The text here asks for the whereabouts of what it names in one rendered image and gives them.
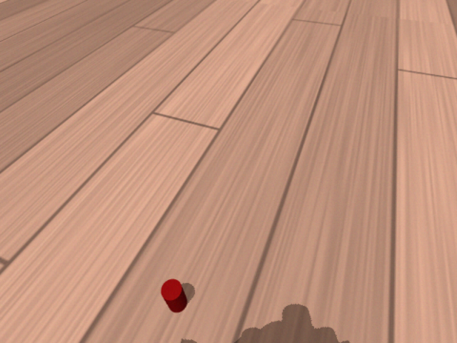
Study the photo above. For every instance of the can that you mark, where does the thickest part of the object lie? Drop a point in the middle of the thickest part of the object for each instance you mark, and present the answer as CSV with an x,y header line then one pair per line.
x,y
174,295

